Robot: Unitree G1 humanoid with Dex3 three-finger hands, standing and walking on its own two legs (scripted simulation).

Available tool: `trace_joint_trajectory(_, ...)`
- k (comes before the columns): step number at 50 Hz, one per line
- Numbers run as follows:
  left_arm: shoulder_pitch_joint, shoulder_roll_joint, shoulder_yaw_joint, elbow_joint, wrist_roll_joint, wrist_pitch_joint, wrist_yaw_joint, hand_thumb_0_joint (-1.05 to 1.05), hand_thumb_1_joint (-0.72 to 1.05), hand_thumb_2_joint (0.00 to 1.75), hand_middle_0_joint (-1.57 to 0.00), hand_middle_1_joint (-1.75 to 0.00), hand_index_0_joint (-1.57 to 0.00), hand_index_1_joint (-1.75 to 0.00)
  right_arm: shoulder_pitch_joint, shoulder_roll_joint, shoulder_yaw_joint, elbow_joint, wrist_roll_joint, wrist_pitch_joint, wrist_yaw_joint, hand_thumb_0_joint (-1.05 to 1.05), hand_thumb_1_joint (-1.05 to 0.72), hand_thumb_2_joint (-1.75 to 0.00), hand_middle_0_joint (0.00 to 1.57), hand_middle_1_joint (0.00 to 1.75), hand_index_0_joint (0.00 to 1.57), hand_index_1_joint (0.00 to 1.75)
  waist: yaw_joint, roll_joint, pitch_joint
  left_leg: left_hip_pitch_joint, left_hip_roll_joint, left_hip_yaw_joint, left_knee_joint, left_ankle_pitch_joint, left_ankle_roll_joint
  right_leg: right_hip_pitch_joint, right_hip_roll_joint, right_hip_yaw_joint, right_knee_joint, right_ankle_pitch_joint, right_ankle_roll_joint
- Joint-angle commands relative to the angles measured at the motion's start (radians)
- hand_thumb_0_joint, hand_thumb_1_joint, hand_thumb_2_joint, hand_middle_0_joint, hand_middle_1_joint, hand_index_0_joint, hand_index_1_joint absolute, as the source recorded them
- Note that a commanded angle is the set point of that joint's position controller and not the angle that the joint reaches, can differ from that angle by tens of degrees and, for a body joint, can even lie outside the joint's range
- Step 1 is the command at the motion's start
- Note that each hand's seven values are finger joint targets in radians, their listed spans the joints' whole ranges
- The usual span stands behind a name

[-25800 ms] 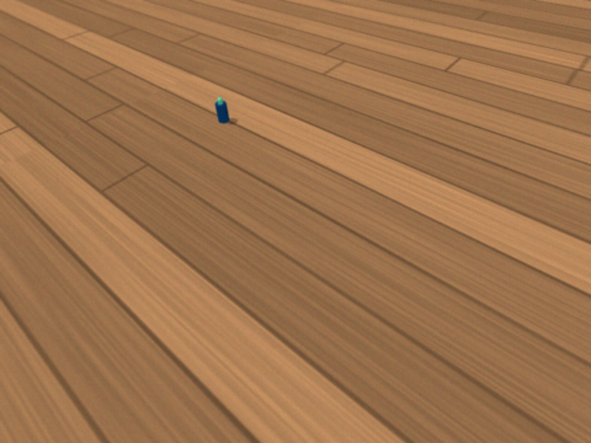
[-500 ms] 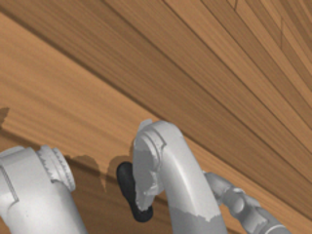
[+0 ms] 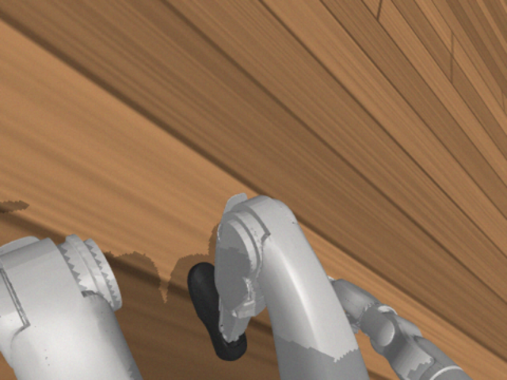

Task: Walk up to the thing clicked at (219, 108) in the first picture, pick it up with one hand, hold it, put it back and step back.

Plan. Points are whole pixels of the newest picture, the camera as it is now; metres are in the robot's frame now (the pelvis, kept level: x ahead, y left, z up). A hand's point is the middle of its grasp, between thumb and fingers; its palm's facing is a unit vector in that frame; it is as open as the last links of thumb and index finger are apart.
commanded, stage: withdraw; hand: left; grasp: from the side
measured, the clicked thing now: out of the picture +0.44 +0.33 -0.21
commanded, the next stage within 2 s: rise in 0.14 s
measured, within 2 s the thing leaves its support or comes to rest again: neither
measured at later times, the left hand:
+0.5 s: hand out of the picture +0.35 +0.42 -0.07, palm faces +0.43 -0.86 -0.28, open 17.4 cm
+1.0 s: hand out of the picture +0.23 +0.34 +0.13, palm faces +0.40 -0.79 -0.47, open 17.3 cm
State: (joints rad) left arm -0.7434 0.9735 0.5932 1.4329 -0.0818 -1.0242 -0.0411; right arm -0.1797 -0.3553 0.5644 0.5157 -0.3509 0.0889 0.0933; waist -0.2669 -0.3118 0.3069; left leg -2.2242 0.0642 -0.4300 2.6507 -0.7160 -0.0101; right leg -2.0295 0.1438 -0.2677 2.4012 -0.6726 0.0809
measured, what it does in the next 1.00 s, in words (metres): rises, turning left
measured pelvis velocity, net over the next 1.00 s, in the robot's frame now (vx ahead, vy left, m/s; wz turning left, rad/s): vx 0.03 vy -0.03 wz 0.26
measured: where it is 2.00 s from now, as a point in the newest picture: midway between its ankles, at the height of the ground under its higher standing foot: (163, 363)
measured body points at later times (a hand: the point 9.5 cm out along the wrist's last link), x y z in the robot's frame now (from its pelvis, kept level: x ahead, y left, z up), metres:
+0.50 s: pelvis +0.00 -0.01 +0.04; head +0.18 +0.15 +0.42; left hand +0.32 +0.46 -0.05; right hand +0.21 -0.24 -0.03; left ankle +0.08 +0.13 -0.26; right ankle +0.13 -0.12 -0.26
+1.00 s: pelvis +0.03 -0.03 +0.23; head +0.19 +0.05 +0.64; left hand +0.21 +0.38 +0.16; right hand +0.27 -0.21 +0.11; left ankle +0.08 +0.13 -0.26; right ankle +0.13 -0.12 -0.26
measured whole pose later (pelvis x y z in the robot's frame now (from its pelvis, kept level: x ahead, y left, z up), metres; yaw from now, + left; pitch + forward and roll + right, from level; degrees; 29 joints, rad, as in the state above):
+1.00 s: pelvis +0.03 -0.03 +0.23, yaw +15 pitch +30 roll -4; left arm -0.04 0.45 0.29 0.39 0.02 0.04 0.08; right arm 0.08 -0.23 0.01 0.52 0.05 0.12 -0.05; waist -0.03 0.00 -0.15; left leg -1.72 0.08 -0.08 1.81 -0.61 -0.03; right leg -1.65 0.03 -0.06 1.78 -0.66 0.00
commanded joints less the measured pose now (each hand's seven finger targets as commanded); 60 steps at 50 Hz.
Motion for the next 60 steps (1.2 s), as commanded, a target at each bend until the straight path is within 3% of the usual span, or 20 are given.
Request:
trace_joint_trajectory(1,-0.213,0.37,0.097,-0.286,-0.013,-0.037,-0.019,0.0,-0.58,0.02,-0.07,-0.03,-0.08,-0.02,0.071,-0.379,-0.149,-0.004,0.006,0.031,-0.025,0.0,-0.91,-0.9,0.2,0.3,0.2,0.3,-0.055,0.796,-0.635,0.521,0.077,0.12,-0.365,0.221,-0.029,0.235,0.012,-0.087,-0.146,0.243,-0.095)
trace_joint_trajectory(4,-0.189,0.348,0.097,-0.357,-0.017,0.026,-0.069,0.0,-0.6,0.0,-0.08,-0.03,-0.09,-0.02,0.085,-0.374,-0.188,-0.023,0.031,0.036,-0.032,0.0,-0.92,-0.9,0.2,0.3,0.2,0.3,-0.034,0.816,-0.667,0.55,0.078,0.126,-0.395,0.222,-0.032,0.197,0.008,-0.077,-0.147,0.23,-0.1)
trace_joint_trajectory(6,-0.132,0.276,0.069,-0.333,-0.031,0.085,-0.113,0.0,-0.6,0.0,-0.08,-0.04,-0.1,-0.02,0.099,-0.36,-0.21,-0.026,0.05,0.036,-0.036,0.0,-0.91,-0.9,0.2,0.3,0.2,0.3,-0.027,0.772,-0.662,0.495,0.069,0.145,-0.39,0.216,-0.022,0.202,0.008,-0.069,-0.161,0.235,-0.098)
trace_joint_trajectory(10,-0.013,0.046,-0.071,-0.231,-0.083,0.204,-0.207,0.0,-0.59,0.0,-0.06,-0.03,-0.08,-0.01,0.136,-0.337,-0.249,-0.009,0.1,0.023,-0.039,0.0,-0.9,-0.89,0.2,0.3,0.2,0.3,-0.033,0.603,-0.608,0.387,0.059,0.153,-0.386,0.15,0.001,0.149,0.005,-0.072,-0.195,0.191,-0.093)
trace_joint_trajectory(13,-0.063,0.085,-0.036,-0.372,-0.112,0.238,-0.236,0.0,-0.51,0.04,-0.04,0.0,-0.05,0.0,0.151,-0.336,-0.284,-0.017,0.132,0.008,-0.043,0.0,-0.85,-0.89,0.2,0.3,0.2,0.3,0.005,0.577,-0.652,0.381,0.052,0.151,-0.396,0.108,0.01,0.124,-0.001,-0.067,-0.197,0.156,-0.097)
trace_joint_trajectory(14,0.01,0.267,0.033,-0.37,0.05,0.304,-0.177,0.0,-0.49,0.06,-0.06,-0.06,-0.06,-0.06,0.201,-0.317,-0.352,0.016,0.163,0.024,-0.043,0.0,-0.91,-0.91,0.2,0.3,0.2,0.3,0.088,0.686,-0.756,0.497,0.047,0.184,-0.459,0.141,0.0,0.111,-0.021,-0.033,-0.216,0.142,-0.106)
trace_joint_trajectory(16,-0.067,0.198,0.004,-0.589,0.042,0.362,-0.137,0.0,-0.5,0.07,-0.06,-0.09,-0.07,-0.08,0.211,-0.293,-0.381,-0.019,0.191,0.04,-0.039,0.0,-0.92,-0.91,0.2,0.3,0.2,0.3,0.098,0.809,-0.893,0.603,0.059,0.181,-0.507,0.185,-0.014,0.101,-0.024,-0.02,-0.203,0.166,-0.115)
trace_joint_trajectory(18,-0.02,0.146,-0.021,-0.548,0.064,0.435,-0.113,0.0,-0.55,0.09,-0.08,-0.1,-0.08,-0.1,0.224,-0.273,-0.409,-0.015,0.221,0.05,-0.041,0.0,-0.95,-0.92,0.2,0.3,0.2,0.3,0.089,0.805,-0.834,0.565,0.052,0.197,-0.544,0.135,-0.01,0.067,-0.026,-0.003,-0.219,0.138,-0.119)
trace_joint_trajectory(21,-0.11,0.321,0.067,-0.732,0.098,0.513,-0.057,0.0,-0.6,0.08,-0.11,-0.1,-0.1,-0.1,0.258,-0.251,-0.452,-0.008,0.253,0.066,-0.056,0.0,-1.02,-0.94,0.2,0.3,0.2,0.3,0.138,0.812,-0.917,0.541,0.038,0.25,-0.545,0.114,0.006,0.105,-0.031,0.045,-0.262,0.117,-0.123)
trace_joint_trajectory(22,-0.131,0.328,0.061,-0.764,0.106,0.534,-0.049,0.0,-0.52,0.12,-0.06,-0.07,-0.06,-0.07,0.272,-0.236,-0.457,-0.009,0.259,0.07,-0.056,0.0,-0.94,-0.9,0.2,0.3,0.2,0.3,0.139,0.821,-0.911,0.526,0.035,0.262,-0.559,0.081,0.01,0.1,-0.032,0.058,-0.273,0.09,-0.126)
trace_joint_trajectory(24,-0.051,0.241,0.022,-0.776,0.118,0.586,-0.032,0.0,-0.5,0.08,-0.06,-0.06,-0.05,-0.06,0.294,-0.208,-0.473,0.007,0.272,0.072,-0.06,0.0,-0.9,-0.9,0.2,0.3,0.2,0.3,0.14,0.769,-0.867,0.514,0.031,0.268,-0.597,0.035,0.016,0.088,-0.035,0.063,-0.305,0.06,-0.128)
trace_joint_trajectory(27,0.114,0.121,-0.008,-0.764,0.125,0.667,-0.004,0.0,-0.5,0.08,-0.06,-0.06,-0.06,-0.06,0.31,-0.183,-0.515,0.0,0.292,0.07,-0.066,0.0,-0.9,-0.9,0.2,0.3,0.2,0.3,0.185,0.692,-0.905,0.532,0.018,0.291,-0.641,0.028,0.02,0.114,-0.044,0.086,-0.36,0.038,-0.125)
trace_joint_trajectory(29,0.205,-0.032,-0.086,-0.754,0.121,0.724,-0.002,0.0,-0.5,0.08,-0.06,-0.06,-0.06,-0.06,0.313,-0.169,-0.55,-0.004,0.307,0.067,-0.064,0.0,-0.9,-0.9,0.2,0.3,0.2,0.3,0.182,0.639,-0.924,0.549,0.011,0.304,-0.665,0.049,0.021,0.115,-0.049,0.095,-0.396,0.047,-0.125)
trace_joint_trajectory(31,0.272,-0.124,-0.133,-0.805,0.115,0.772,0.007,0.0,-0.56,0.05,-0.05,-0.05,-0.05,-0.05,0.32,-0.163,-0.581,-0.008,0.327,0.064,-0.065,0.0,-0.9,-0.9,0.2,0.3,0.2,0.3,0.191,0.601,-0.959,0.602,0.009,0.302,-0.705,0.084,0.018,0.107,-0.055,0.102,-0.426,0.065,-0.127)
trace_joint_trajectory(35,0.336,-0.156,-0.166,-1.011,0.104,0.855,0.036,0.0,-0.55,0.06,-0.05,-0.05,-0.05,-0.05,0.327,-0.137,-0.616,-0.057,0.366,0.058,-0.07,0.0,-0.9,-0.9,0.2,0.3,0.2,0.3,0.214,0.484,-1.048,0.66,0.002,0.318,-0.786,0.107,0.029,0.249,-0.065,0.135,-0.551,0.08,-0.118)
trace_joint_trajectory(38,0.419,-0.084,-0.109,-1.15,0.105,0.901,0.071,0.0,-0.54,0.06,-0.05,-0.05,-0.05,-0.06,0.337,-0.138,-0.642,-0.069,0.384,0.056,-0.089,0.0,-0.9,-0.9,0.2,0.3,0.2,0.3,0.244,0.468,-1.093,0.755,0.004,0.328,-0.872,0.109,0.032,0.372,-0.075,0.163,-0.644,0.084,-0.112)
trace_joint_trajectory(43,0.546,-0.15,-0.125,-1.23,0.101,0.973,0.126,0.0,-0.51,0.08,-0.05,-0.06,-0.05,-0.06,0.323,-0.081,-0.632,-0.104,0.4,0.03,-0.131,0.0,-0.9,-0.9,0.2,0.3,0.2,0.3,0.252,0.436,-1.038,0.831,-0.007,0.355,-1.016,0.076,0.037,0.556,-0.089,0.214,-0.802,0.035,-0.107)
trace_joint_trajectory(50,0.69,-0.349,-0.259,-1.213,0.095,1.049,0.166,0.0,-0.57,0.04,-0.05,-0.05,-0.05,-0.05,0.354,-0.035,-0.628,-0.087,0.396,-0.034,-0.184,0.0,-0.9,-0.9,0.2,0.3,0.2,0.3,0.214,0.403,-0.922,0.981,-0.016,0.403,-1.14,0.226,0.042,0.783,-0.109,0.272,-1.01,0.184,-0.092)
trace_joint_trajectory(56,0.762,-0.443,-0.335,-1.238,0.088,1.106,0.193,0.0,-0.57,0.04,-0.05,-0.05,-0.05,-0.05,0.373,-0.02,-0.618,-0.098,0.396,-0.086,-0.209,0.0,-0.89,-0.9,0.2,0.3,0.2,0.3,0.213,0.399,-0.841,1.163,-0.026,0.4,-1.329,0.244,0.031,0.942,-0.121,0.259,-1.171,0.195,-0.098)
trace_joint_trajectory(60,0.857,-0.458,-0.355,-1.295,0.085,1.152,0.216,0.0,-0.57,0.04,-0.05,-0.05,-0.05,-0.05,0.398,-0.014,-0.614,-0.111,0.402,-0.108,-0.231,0.0,-0.9,-0.9,0.2,0.3,0.2,0.3,0.231,0.392,-0.834,1.313,-0.031,0.405,-1.434,0.353,0.027,1.083,-0.125,0.246,-1.266,0.308,-0.094)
